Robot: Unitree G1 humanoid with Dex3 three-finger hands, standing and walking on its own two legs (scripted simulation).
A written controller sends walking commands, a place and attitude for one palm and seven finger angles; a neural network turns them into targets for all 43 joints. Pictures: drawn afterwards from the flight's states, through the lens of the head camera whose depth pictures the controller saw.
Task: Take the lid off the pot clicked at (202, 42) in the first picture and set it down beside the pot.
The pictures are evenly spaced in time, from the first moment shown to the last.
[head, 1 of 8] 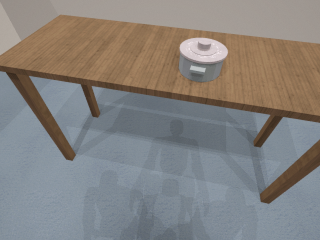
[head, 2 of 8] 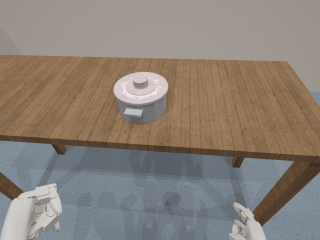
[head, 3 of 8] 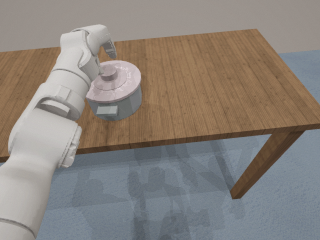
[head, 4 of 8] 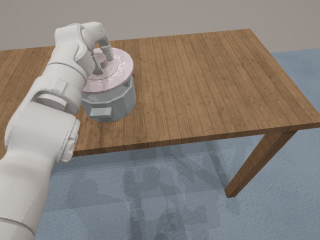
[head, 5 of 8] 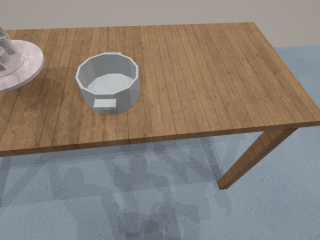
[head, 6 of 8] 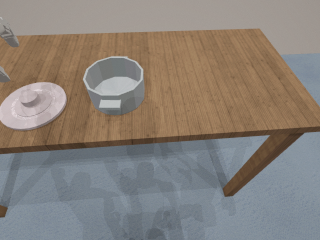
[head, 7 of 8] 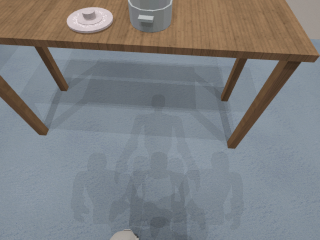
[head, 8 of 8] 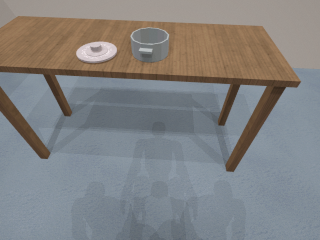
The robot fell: no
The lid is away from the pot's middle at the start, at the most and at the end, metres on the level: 0.00 0.25 0.24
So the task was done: yes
